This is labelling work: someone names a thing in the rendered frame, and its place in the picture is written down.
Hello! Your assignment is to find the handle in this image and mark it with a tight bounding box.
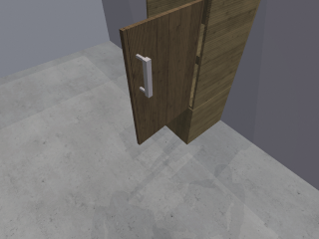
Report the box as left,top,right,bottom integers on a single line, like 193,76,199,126
136,54,153,98

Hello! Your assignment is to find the cupboard door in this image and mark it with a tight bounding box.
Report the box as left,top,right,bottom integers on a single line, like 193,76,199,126
119,0,205,145

